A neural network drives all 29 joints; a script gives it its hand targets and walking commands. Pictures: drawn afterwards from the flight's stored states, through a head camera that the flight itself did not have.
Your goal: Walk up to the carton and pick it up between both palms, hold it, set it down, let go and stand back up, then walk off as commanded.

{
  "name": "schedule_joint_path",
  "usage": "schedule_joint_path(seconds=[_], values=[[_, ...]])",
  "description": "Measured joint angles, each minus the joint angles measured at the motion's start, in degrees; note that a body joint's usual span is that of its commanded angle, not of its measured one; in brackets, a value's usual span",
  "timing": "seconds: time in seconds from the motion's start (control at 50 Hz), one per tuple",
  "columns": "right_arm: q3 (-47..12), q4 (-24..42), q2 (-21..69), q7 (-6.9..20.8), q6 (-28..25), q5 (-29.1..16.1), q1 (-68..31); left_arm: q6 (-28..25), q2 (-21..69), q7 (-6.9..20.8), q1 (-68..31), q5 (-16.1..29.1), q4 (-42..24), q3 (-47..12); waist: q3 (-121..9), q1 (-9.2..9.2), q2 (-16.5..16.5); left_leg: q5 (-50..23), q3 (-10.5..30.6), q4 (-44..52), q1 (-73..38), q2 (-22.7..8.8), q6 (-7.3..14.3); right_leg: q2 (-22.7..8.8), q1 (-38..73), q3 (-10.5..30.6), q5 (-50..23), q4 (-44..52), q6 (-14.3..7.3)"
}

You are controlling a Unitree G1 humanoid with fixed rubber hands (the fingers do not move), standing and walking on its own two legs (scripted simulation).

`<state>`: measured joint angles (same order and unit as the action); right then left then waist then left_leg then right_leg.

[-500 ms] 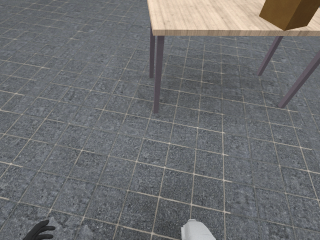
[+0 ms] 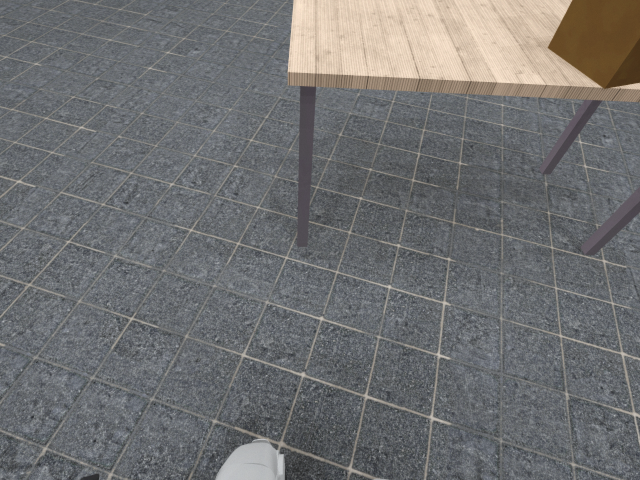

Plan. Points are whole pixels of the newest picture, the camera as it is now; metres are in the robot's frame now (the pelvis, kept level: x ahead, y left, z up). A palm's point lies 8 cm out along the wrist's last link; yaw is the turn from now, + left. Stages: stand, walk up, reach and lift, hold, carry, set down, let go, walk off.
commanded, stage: walk up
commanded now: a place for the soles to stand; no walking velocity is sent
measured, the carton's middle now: (636, 12) +1.12 -0.67 +0.11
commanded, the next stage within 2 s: none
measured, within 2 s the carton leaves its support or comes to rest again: neither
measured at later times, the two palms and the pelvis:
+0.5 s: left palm (221, 401) +0.21 +0.16 -0.07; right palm out of the picture +0.16 -0.54 -0.10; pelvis +0.13 -0.18 +0.00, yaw -2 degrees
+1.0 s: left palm (334, 315) +0.36 +0.01 -0.10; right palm out of the picture +0.25 -0.68 -0.06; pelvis +0.24 -0.31 -0.01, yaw -2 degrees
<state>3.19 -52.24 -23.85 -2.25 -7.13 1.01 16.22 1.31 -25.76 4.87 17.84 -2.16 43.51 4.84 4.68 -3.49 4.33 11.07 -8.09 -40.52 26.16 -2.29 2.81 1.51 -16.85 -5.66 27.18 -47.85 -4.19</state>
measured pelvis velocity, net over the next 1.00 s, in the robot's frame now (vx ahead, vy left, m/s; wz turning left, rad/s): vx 0.24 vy -0.31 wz -0.04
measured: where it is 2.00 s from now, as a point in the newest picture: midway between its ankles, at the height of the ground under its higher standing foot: (503, 399)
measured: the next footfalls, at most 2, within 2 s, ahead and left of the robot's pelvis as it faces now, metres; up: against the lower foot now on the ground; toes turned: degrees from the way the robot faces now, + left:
right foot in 0.32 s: +0.20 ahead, -0.29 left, +0.00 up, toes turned -7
left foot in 0.70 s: +0.32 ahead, -0.13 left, +0.00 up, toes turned +7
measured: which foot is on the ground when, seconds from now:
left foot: down 0.00-0.36, up 0.38-0.68, down 0.70-1.00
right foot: up 0.00-0.30, down 0.32-0.74, up 0.76-1.00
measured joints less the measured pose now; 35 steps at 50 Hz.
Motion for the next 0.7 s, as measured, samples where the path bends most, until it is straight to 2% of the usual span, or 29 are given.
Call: schedule_joint_path(seconds=[0.06,0.12,0.22,0.3,0.32,0.34,0.36,0.38,0.42,0.46,0.5,0.58,0.66,0.7], values=[[0.4,1.1,-0.6,-0.6,0.7,-0.4,-0.4,1.4,0.5,0.3,0.1,-0.5,1.0,-0.7,-0.4,1.67,1.6,4.4,-0.9,-1.7,-1.8,-0.4,-0.4,-0.1,-5.7,4.1,0.5,-13.5,2.2],[0.7,1.4,-0.7,-1.0,0.8,-0.6,0.0,1.8,-0.2,0.8,-0.4,-0.8,1.9,-0.5,-1.2,3.32,2.9,5.4,-1.1,-0.1,-5.1,-1.3,-1.8,-2.3,-9.6,6.9,-1.1,-17.5,3.4],[0.9,1.4,-2.3,-0.6,0.6,0.0,2.2,1.7,-1.8,1.8,-2.8,-0.8,1.9,1.1,-1.6,4.58,2.9,7.3,-0.3,0.2,-8.0,-4.0,-4.1,-7.5,-12.9,9.8,-3.3,-10.2,4.4],[1.3,0.8,-4.0,0.0,0.8,0.7,3.0,1.6,-2.9,2.8,-4.7,-0.8,1.5,2.6,-1.3,5.18,1.1,10.2,1.0,-2.0,-8.4,-7.2,-4.9,-9.4,-12.6,9.1,-2.1,-1.7,4.2],[1.5,0.5,-4.5,0.2,1.1,0.9,3.1,1.4,-3.1,2.9,-4.8,-0.7,1.5,2.9,-1.3,5.31,0.3,11.4,1.6,-3.2,-8.3,-8.4,-4.8,-9.2,-11.8,8.1,-4.4,0.1,4.5],[1.7,0.1,-5.1,0.2,1.5,1.0,3.0,1.0,-3.2,2.9,-5.0,-0.7,1.5,3.2,-1.0,5.54,-1.0,13.0,2.7,-4.9,-8.0,-9.8,-3.9,-8.1,-11.2,6.8,-8.8,0.2,5.2],[2.0,-0.3,-5.6,0.1,1.9,1.2,3.0,0.5,-3.1,2.7,-5.0,-0.7,1.5,3.5,-0.7,5.75,-2.7,15.8,4.8,-7.5,-7.5,-11.2,-2.4,-6.9,-10.8,5.2,-10.1,-1.0,5.5],[2.1,-0.9,-5.6,-0.2,2.6,1.1,3.0,-0.1,-3.0,2.3,-4.7,-0.9,1.3,3.5,-0.7,5.65,-3.7,19.9,7.0,-12.0,-5.9,-11.1,-1.3,-6.0,-10.8,3.9,-8.7,-2.9,5.3],[1.9,-2.2,-5.1,-0.9,4.1,0.3,2.4,-0.5,-2.4,1.6,-4.1,-0.7,1.1,3.3,-1.3,4.34,-3.9,22.8,10.1,-22.4,-1.7,-7.2,-0.3,-5.4,-10.7,2.9,-5.2,-4.6,4.2],[1.5,-3.1,-4.7,-1.0,4.4,-0.4,1.2,-0.1,-1.1,1.0,-3.6,-0.3,1.4,2.8,-1.1,2.71,-4.6,20.2,9.6,-28.4,1.5,-4.2,0.2,-4.4,-9.0,2.3,-4.9,-2.7,3.1],[1.0,-3.4,-4.3,-0.7,3.7,-1.0,0.5,-0.2,0.2,0.2,-3.0,-0.2,1.5,2.1,-0.8,1.54,-5.6,15.7,7.8,-29.3,4.1,-2.8,0.1,-3.2,-6.8,1.3,-5.6,0.4,2.4],[-0.1,-2.9,-2.9,-0.2,2.6,-1.1,-0.1,-1.0,1.1,-0.5,-1.0,-0.4,1.0,1.2,-0.2,0.02,-5.6,13.0,4.1,-22.2,6.2,-1.7,-0.8,-1.2,-3.0,-0.7,-5.8,5.2,0.5],[-0.9,-2.2,-0.9,-0.2,1.7,-1.3,-0.4,-0.9,0.6,-0.8,0.5,-0.7,0.4,0.8,0.7,-0.79,-3.3,11.8,1.9,-9.3,4.0,-0.6,-1.3,0.1,-0.4,-2.3,-4.4,6.9,-1.0],[-1.0,-1.6,-0.2,-0.3,1.1,-1.1,-0.1,-0.2,0.3,-0.8,0.9,-0.6,0.2,0.4,0.9,-0.83,-1.7,6.7,0.8,-1.4,0.6,0.3,-0.8,0.2,0.1,-2.8,-2.4,5.4,-1.3]])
